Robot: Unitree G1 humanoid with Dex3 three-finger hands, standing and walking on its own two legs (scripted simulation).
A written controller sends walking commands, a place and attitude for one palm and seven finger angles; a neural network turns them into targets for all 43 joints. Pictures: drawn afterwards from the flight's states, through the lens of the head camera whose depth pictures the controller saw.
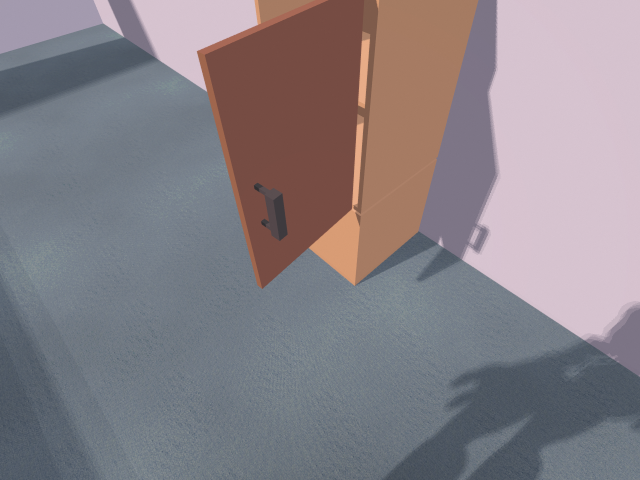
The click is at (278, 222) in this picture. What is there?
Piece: cupboard door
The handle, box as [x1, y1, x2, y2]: [254, 183, 287, 240]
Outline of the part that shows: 256,183 254,185 254,188 265,196 269,218 268,221 263,219 261,222 263,225 270,229 271,234 279,240 287,234 282,194 273,188 269,190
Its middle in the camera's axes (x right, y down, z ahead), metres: -0.11 -0.06 +0.79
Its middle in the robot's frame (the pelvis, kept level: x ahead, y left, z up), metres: +0.62 +0.14 -0.09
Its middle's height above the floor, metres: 0.69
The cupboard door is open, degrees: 96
